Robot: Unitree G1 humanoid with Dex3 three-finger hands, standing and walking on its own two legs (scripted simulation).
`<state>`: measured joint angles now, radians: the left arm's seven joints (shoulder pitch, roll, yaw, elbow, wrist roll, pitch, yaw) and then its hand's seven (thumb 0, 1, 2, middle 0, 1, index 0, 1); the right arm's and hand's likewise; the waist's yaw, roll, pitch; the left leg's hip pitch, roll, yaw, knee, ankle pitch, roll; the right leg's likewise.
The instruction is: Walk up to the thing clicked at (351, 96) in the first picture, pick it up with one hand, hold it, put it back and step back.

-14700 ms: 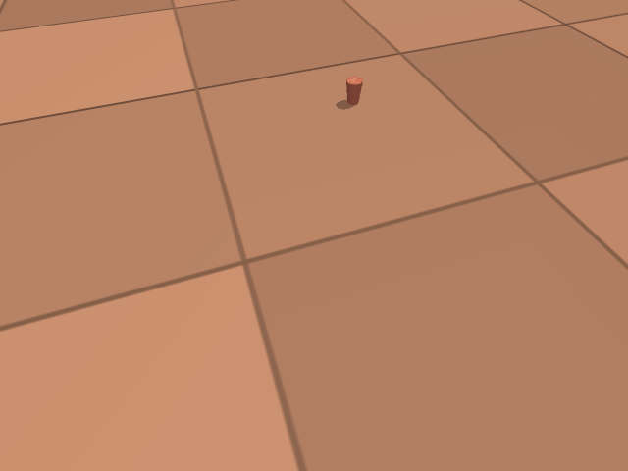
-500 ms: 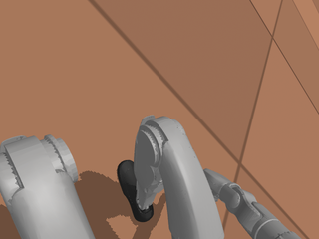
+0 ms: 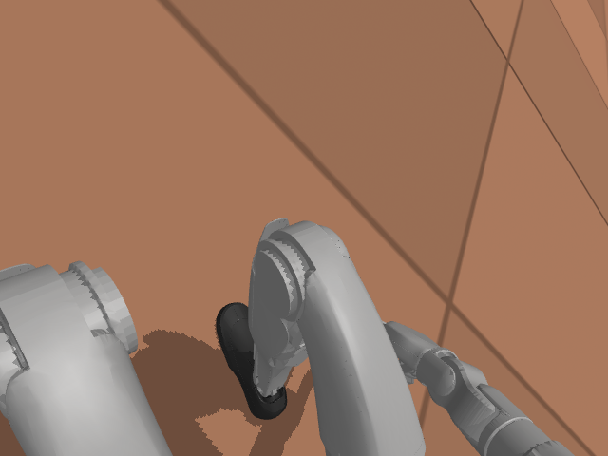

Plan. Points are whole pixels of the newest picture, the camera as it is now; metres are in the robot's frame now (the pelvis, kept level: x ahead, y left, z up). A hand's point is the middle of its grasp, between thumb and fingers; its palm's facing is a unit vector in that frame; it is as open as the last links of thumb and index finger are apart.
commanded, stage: settle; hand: left
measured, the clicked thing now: out of the picture +0.42 +0.32 -0.21
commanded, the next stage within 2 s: lift in 1.98 s
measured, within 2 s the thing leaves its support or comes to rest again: leaves its support in 0.28 s
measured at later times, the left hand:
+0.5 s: hand out of the picture +0.39 +0.35 -0.12, palm faces +0.50 -0.86 -0.01, open 12.2 cm
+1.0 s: hand out of the picture +0.37 +0.34 -0.03, palm faces +0.48 -0.88 -0.05, open 12.2 cm
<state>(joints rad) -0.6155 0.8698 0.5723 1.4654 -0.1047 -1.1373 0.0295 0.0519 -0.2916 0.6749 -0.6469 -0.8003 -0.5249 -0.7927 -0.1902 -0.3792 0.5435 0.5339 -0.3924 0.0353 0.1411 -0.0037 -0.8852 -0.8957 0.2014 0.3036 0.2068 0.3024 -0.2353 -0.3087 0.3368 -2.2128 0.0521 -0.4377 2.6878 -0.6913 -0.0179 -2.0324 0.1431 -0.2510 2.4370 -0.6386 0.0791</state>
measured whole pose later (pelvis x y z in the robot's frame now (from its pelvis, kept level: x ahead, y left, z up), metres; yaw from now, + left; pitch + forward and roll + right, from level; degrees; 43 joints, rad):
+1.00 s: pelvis +0.02 -0.02 +0.05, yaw +7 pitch +26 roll -10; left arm -0.45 0.51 0.47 0.83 -0.15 -0.69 -0.11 0.03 -0.61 0.95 -0.69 -1.05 -0.57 -1.05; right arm -0.02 -0.29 0.19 0.61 -0.16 0.07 0.10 0.00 -0.90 -0.90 0.20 0.30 0.21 0.30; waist -0.11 -0.09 0.01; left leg -2.24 0.05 -0.24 2.45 -0.69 -0.04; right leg -2.11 0.05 -0.13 2.35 -0.72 0.04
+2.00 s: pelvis +0.03 -0.03 +0.09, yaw +12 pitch +31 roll -5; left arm -0.52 0.39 0.50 0.84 -0.14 -0.61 -0.15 0.03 -0.61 0.96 -0.69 -1.05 -0.57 -1.05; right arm 0.05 -0.27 0.05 0.69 -0.10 0.04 0.05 0.00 -0.91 -0.90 0.20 0.30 0.20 0.30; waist -0.09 -0.02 -0.10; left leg -2.16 0.06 -0.14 2.28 -0.66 -0.04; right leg -2.08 0.02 -0.06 2.25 -0.72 0.02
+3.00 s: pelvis +0.06 -0.01 +0.27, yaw +16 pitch +30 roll -4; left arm -0.17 0.24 0.27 0.29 -0.19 -0.34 -0.04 0.03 -0.61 0.95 -0.68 -1.05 -0.57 -1.06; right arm 0.11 -0.24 0.00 0.62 0.01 -0.02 -0.03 0.01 -0.92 -0.90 0.20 0.30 0.20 0.30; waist -0.03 0.03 -0.19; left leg -1.61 0.06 -0.07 1.72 -0.63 -0.02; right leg -1.53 0.00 -0.04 1.69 -0.67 0.02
